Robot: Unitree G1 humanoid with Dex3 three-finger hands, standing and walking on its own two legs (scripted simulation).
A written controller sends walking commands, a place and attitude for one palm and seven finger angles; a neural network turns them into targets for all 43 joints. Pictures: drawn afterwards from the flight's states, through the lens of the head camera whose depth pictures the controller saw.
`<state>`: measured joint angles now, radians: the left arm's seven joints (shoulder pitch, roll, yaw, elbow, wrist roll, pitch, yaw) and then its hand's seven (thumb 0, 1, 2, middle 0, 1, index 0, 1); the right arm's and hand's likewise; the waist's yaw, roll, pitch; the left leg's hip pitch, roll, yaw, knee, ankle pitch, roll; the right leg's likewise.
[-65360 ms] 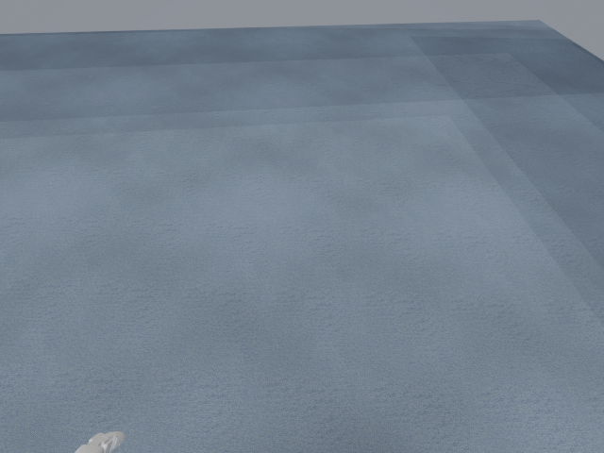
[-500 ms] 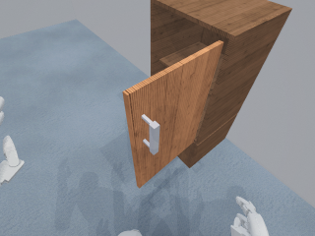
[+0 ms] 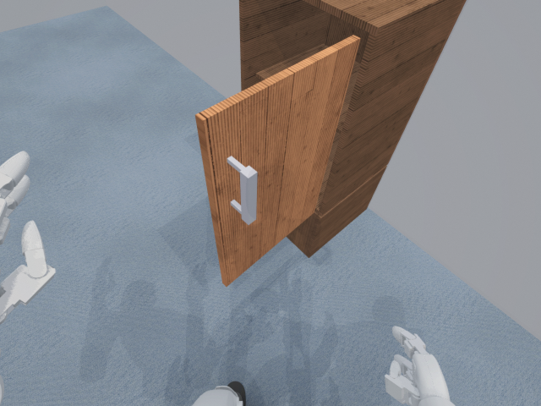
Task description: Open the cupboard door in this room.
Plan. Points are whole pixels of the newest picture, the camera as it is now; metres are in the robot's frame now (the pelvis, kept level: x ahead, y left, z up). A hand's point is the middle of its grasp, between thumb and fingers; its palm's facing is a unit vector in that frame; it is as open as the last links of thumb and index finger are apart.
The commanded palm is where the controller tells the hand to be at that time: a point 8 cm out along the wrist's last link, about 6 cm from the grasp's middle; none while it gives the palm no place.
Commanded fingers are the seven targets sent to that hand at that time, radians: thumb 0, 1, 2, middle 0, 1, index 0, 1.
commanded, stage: stop stepping back and stand still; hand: left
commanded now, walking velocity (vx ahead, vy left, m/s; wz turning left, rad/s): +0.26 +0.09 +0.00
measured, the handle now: (241, 191) +0.47 +0.10 +0.00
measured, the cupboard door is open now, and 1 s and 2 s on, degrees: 93 93 93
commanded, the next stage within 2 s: let the arm hang, fingers relaxed in 0.98 s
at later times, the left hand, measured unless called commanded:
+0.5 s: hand out of the picture +0.14 +0.30 +0.16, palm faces +0.48 -0.79 -0.40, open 7.4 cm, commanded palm +0.07 +0.33 +0.19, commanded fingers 0.00 0.90 0.90 -0.20 -0.30 -0.20 -0.30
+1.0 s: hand out of the picture +0.11 +0.28 +0.16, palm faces +0.44 -0.80 -0.41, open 7.4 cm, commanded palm +0.04 +0.32 +0.19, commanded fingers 0.00 0.90 0.90 -0.20 -0.30 -0.20 -0.30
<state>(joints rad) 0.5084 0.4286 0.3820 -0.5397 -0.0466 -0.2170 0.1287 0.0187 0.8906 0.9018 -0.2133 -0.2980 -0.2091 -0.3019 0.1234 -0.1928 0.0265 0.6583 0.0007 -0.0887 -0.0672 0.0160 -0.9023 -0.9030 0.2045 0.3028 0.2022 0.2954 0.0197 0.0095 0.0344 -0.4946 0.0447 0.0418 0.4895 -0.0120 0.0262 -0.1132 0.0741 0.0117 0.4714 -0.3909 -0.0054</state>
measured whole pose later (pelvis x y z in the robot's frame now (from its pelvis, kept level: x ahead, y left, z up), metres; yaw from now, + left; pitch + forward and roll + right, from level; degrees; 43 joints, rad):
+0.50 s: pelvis -0.07 +0.02 +0.01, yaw +1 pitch +0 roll +0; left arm 0.47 0.37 0.40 -0.46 -0.02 -0.16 0.17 0.02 0.89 0.90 -0.21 -0.30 -0.21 -0.30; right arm 0.24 -0.20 0.01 0.66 0.00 -0.14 -0.09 0.02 -0.90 -0.90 0.20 0.30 0.20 0.29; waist 0.01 -0.06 0.03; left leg -0.25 0.01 0.06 0.53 -0.28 0.02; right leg -0.27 -0.03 -0.02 0.60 -0.31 0.01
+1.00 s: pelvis -0.09 +0.02 +0.01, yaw +1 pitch -2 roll -1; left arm 0.53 0.36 0.37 -0.46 -0.02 -0.18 0.16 0.02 0.89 0.90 -0.21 -0.30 -0.21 -0.30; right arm 0.25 -0.25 -0.02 0.67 -0.01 -0.11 -0.09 0.02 -0.91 -0.90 0.20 0.30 0.20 0.29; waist 0.00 -0.02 0.04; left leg -0.24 0.03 0.04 0.52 -0.25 0.01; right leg -0.23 0.03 -0.12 0.50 -0.24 -0.06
